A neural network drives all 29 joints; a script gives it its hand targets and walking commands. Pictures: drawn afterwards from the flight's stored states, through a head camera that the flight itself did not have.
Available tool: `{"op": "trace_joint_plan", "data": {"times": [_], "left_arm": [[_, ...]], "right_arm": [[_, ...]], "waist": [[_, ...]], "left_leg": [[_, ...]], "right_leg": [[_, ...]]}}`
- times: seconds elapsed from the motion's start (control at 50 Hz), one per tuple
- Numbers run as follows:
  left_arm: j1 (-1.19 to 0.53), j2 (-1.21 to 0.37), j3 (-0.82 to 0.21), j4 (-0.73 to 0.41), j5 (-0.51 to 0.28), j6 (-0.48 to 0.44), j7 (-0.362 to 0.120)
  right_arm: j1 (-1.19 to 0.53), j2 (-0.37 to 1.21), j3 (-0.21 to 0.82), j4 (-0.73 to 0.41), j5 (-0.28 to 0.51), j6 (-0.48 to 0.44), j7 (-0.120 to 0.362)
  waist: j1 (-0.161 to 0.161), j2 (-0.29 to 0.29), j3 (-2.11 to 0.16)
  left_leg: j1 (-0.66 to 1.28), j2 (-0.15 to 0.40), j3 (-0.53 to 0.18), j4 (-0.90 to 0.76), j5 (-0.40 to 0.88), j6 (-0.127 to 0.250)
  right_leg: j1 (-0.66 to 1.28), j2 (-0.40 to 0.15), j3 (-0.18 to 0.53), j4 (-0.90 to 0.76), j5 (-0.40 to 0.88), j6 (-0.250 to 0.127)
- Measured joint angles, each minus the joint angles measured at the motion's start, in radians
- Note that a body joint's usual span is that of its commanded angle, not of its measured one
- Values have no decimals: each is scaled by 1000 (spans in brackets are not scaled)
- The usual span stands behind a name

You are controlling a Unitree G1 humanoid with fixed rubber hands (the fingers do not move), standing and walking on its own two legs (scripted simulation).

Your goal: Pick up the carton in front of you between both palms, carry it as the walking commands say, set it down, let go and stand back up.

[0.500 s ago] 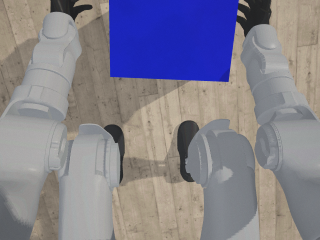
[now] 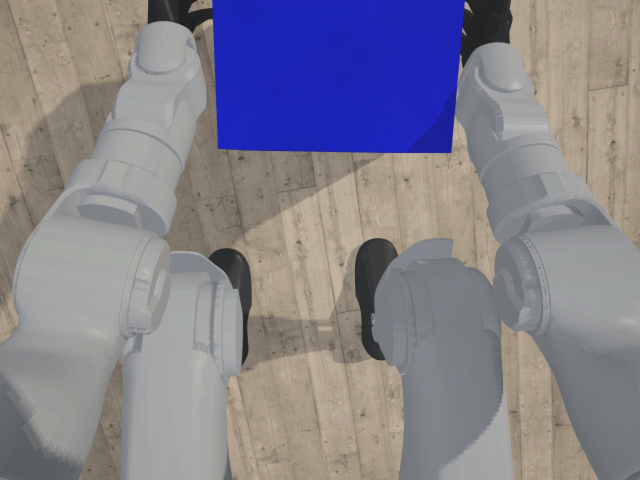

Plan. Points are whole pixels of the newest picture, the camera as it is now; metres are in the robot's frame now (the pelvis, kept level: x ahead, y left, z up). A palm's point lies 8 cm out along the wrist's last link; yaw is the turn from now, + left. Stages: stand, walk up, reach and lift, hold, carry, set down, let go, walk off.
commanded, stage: reach and lift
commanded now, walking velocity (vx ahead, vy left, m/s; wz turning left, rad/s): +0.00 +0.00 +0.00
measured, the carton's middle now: (327, 62) +0.51 -0.04 -0.25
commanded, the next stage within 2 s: none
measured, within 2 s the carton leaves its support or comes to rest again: leaves its support in 0.18 s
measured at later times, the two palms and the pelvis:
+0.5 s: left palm out of the picture +0.51 +0.12 -0.04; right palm (568, 28) +0.48 -0.18 -0.04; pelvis +0.00 +0.00 +0.04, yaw +0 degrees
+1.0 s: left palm out of the picture +0.48 +0.13 +0.11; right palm out of the picture +0.46 -0.17 +0.11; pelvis +0.03 +0.00 +0.17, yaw +0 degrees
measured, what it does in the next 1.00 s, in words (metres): rises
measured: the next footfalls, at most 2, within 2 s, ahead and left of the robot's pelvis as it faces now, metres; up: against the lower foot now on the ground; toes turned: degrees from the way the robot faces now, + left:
none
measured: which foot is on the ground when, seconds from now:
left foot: down 0.00-1.00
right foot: down 0.00-1.00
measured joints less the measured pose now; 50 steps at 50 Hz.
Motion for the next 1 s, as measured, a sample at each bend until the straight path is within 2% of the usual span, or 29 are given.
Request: {"op": "trace_joint_plan", "data": {"times": [0.14, 0.26, 0.32, 0.42, 0.54, 0.66, 0.76, 1.0], "left_arm": [[7, -15, 91, -7, 72, 61, -6], [115, -23, 68, -140, 26, 120, 5], [193, -43, 85, -235, 33, 151, 8], [295, -111, 186, -332, 124, 212, -16], [331, -190, 344, -324, 288, 267, -70], [366, -232, 410, -359, 373, 291, -97], [420, -251, 407, -416, 378, 302, -108], [608, -280, 339, -519, 324, 318, -106]], "right_arm": [[-6, 15, -28, -8, -35, 76, -4], [97, 36, -15, -152, -16, 147, -30], [173, 59, -44, -251, -41, 184, -33], [280, 128, -150, -357, -143, 253, 6], [319, 198, -294, -352, -302, 313, 57], [348, 235, -359, -376, -396, 334, 91], [397, 259, -356, -431, -409, 345, 96], [582, 303, -292, -540, -363, 365, 79]], "waist": [[-6, 10, -3], [0, 13, -55], [4, 15, -105], [1, 15, -228], [1, 12, -359], [6, 7, -420], [9, 6, -448], [15, 2, -496]], "left_leg": [[4, -15, -5, 43, -14, -7], [11, -36, -10, 66, -32, -21], [31, -47, -15, 55, -39, -28], [83, -56, -20, -12, -37, -28], [158, -63, -27, -142, -16, -22], [233, -68, -32, -265, 8, -18], [296, -69, -36, -343, 17, -15], [529, -64, -48, -511, 2, -6]], "right_leg": [[6, 3, 2, 44, -17, 3], [9, 24, 16, 68, -33, 18], [28, 41, 25, 55, -36, 30], [81, 54, 35, -13, -34, 38], [154, 66, 45, -144, -11, 37], [227, 76, 58, -264, 15, 35], [288, 78, 65, -340, 23, 34], [519, 77, 77, -505, 7, 24]]}}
